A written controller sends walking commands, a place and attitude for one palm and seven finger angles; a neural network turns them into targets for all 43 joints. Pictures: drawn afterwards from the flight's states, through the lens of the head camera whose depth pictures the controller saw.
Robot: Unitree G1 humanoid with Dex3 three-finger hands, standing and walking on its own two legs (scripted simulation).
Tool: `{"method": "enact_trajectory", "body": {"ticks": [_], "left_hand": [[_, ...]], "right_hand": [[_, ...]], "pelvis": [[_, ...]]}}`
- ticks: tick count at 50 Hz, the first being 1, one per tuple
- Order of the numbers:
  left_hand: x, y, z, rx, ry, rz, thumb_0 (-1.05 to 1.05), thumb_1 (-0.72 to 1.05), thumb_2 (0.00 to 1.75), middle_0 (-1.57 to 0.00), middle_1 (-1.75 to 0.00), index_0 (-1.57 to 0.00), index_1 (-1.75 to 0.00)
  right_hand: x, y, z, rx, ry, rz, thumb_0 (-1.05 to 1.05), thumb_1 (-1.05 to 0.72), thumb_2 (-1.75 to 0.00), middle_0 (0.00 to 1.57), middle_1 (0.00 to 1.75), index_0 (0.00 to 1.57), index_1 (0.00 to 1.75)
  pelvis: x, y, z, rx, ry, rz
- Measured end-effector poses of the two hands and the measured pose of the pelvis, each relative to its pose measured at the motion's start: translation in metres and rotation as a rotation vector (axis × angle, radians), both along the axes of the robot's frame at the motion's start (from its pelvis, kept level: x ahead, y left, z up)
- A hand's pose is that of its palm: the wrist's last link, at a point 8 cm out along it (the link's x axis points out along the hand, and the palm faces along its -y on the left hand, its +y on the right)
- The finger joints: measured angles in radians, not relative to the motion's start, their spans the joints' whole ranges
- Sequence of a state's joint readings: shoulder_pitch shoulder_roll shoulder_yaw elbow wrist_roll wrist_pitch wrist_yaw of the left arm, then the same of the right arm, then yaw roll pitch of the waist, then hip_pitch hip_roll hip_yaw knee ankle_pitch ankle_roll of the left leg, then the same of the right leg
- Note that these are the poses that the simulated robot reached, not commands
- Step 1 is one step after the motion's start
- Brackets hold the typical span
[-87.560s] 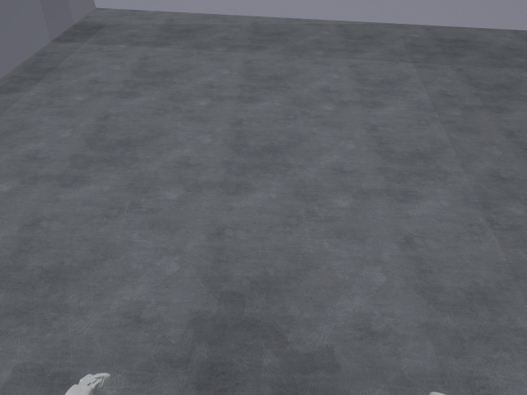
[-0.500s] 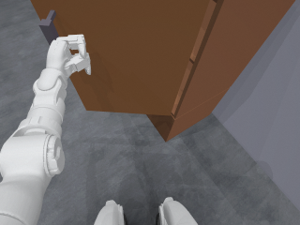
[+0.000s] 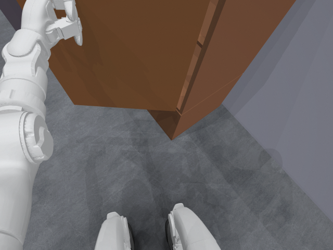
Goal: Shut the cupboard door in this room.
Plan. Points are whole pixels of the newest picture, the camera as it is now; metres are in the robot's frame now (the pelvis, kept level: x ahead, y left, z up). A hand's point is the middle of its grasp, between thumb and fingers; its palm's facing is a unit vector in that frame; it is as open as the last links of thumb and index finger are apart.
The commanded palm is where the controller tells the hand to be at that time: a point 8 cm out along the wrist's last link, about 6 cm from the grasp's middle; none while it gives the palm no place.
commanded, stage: push the door shut along its arc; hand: left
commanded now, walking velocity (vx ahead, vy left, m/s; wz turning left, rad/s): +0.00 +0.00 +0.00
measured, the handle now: (24, 16) +0.61 +0.19 +0.12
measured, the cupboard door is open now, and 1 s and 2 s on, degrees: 51 42 42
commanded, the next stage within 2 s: pull the fist back off the door in 0.28 s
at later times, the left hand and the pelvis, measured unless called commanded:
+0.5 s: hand (80, 8) +0.62 +0.08 +0.12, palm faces -0.07 -0.99 +0.12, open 3.1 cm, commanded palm +0.60 +0.10 +0.12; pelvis +0.00 +0.01 -0.02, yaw -1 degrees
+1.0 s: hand (89, 29) +0.56 +0.07 +0.12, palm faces +0.07 -1.00 -0.05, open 3.1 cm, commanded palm +0.52 +0.11 +0.12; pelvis +0.03 -0.01 +0.03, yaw +1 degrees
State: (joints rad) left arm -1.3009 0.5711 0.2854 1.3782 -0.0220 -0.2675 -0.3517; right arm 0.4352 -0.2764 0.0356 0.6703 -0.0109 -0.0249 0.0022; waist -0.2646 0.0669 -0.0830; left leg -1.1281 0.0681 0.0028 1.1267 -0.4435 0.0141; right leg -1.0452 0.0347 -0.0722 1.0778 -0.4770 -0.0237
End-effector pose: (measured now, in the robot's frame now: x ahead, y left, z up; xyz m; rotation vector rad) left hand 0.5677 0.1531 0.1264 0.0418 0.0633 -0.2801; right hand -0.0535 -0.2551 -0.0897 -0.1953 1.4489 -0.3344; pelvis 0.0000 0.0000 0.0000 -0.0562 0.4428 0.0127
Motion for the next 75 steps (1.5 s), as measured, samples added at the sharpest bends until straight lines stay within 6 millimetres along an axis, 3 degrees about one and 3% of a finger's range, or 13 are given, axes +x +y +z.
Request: {"method": "enact_trajectory", "body": {"ticks": [20, 26, 30, 35, 39, 44, 48, 56, 61, 65, 70, 75], "left_hand": [[0.032, -0.012, 0.002, -0.011, -0.003, -0.068, 0.02, 0.92, 0.96, -1.3, -1.5, -1.3, -1.5], [0.034, -0.014, -0.009, -0.152, 0.028, 0.272, 0.03, 0.85, 0.92, -1.3, -1.5, -1.3, -1.5], [0.026, -0.021, -0.013, -0.031, -0.041, 0.4, 0.02, 0.87, 0.91, -1.29, -1.5, -1.3, -1.5], [0.017, -0.037, -0.013, 0.032, -0.052, 0.348, 0.02, 0.88, 0.91, -1.29, -1.5, -1.3, -1.5], [0.009, -0.042, -0.009, -0.022, 0.004, 0.341, 0.02, 0.89, 0.9, -1.29, -1.5, -1.3, -1.5], [-0.004, -0.036, 0.005, -0.029, -0.045, 0.369, 0.02, 0.89, 0.9, -1.3, -1.5, -1.3, -1.5], [-0.021, -0.031, 0.005, 0.008, -0.072, 0.357, 0.01, 0.9, 0.9, -1.3, -1.5, -1.3, -1.5], [-0.064, -0.029, -0.021, -0.044, -0.033, 0.361, 0.02, 0.9, 0.9, -1.3, -1.5, -1.3, -1.5], [-0.08, -0.031, -0.005, -0.037, -0.149, 0.348, 0.02, 0.9, 0.9, -1.3, -1.5, -1.3, -1.5], [-0.084, -0.036, 0.002, 0.017, -0.132, 0.318, 0.02, 0.9, 0.9, -1.3, -1.5, -1.31, -1.5], [-0.081, -0.038, -0.003, -0.009, -0.02, 0.348, 0.01, 0.89, 0.9, -1.3, -1.5, -1.31, -1.5], [-0.084, -0.03, 0.008, -0.064, -0.115, 0.37, 0.02, 0.89, 0.9, -1.3, -1.5, -1.3, -1.5]], "right_hand": [[-0.015, 0.007, -0.002, -0.042, 0.047, -0.005, 0.01, -0.91, -0.89, 0.2, 0.3, 0.2, 0.3], [-0.016, 0.023, -0.005, 0.039, 0.062, 0.033, 0.01, -0.91, -0.89, 0.2, 0.3, 0.2, 0.3], [-0.014, 0.035, -0.006, 0.112, 0.061, 0.043, 0.01, -0.91, -0.89, 0.2, 0.3, 0.2, 0.3], [-0.012, 0.041, -0.004, 0.161, 0.067, 0.009, 0.01, -0.91, -0.89, 0.2, 0.3, 0.2, 0.3], [-0.005, 0.037, 0.004, 0.159, 0.049, -0.005, 0.01, -0.91, -0.89, 0.2, 0.3, 0.2, 0.3], [0.009, 0.022, 0.011, 0.148, 0.009, 0.017, 0.01, -0.91, -0.89, 0.2, 0.3, 0.2, 0.3], [0.024, 0.008, 0.013, 0.139, -0.015, 0.041, 0.01, -0.91, -0.89, 0.2, 0.3, 0.2, 0.3], [0.07, -0.019, 0.016, 0.088, -0.102, 0.106, 0.01, -0.91, -0.89, 0.2, 0.3, 0.2, 0.3], [0.099, -0.025, 0.011, 0.074, -0.188, 0.132, 0.01, -0.91, -0.89, 0.2, 0.3, 0.2, 0.3], [0.113, -0.021, 0.005, 0.092, -0.232, 0.139, 0.01, -0.91, -0.89, 0.2, 0.3, 0.2, 0.3], [0.114, -0.013, 0.006, 0.107, -0.257, 0.135, 0.01, -0.91, -0.89, 0.2, 0.3, 0.2, 0.3], [0.099, -0.01, 0.006, 0.112, -0.246, 0.118, 0.01, -0.91, -0.89, 0.2, 0.3, 0.2, 0.3]], "pelvis": [[-0.001, 0.005, -0.015, -0.025, 0.065, 0.005], [0.002, 0.007, -0.015, -0.023, 0.086, 0.004], [0.006, 0.006, -0.012, -0.017, 0.085, 0.002], [0.011, 0.004, -0.002, -0.006, 0.053, 0.001], [0.018, 0.002, 0.01, 0.004, 0.024, -0.004], [0.026, -0.003, 0.02, 0.018, -0.014, -0.009], [0.03, -0.007, 0.025, 0.027, -0.044, -0.004], [0.028, -0.013, 0.031, 0.036, -0.091, 0.011], [0.026, -0.014, 0.029, 0.042, -0.109, 0.012], [0.022, -0.015, 0.029, 0.047, -0.129, 0.017], [0.015, -0.017, 0.032, 0.05, -0.138, 0.019], [0.014, -0.018, 0.032, 0.055, -0.132, -0.001]]}}
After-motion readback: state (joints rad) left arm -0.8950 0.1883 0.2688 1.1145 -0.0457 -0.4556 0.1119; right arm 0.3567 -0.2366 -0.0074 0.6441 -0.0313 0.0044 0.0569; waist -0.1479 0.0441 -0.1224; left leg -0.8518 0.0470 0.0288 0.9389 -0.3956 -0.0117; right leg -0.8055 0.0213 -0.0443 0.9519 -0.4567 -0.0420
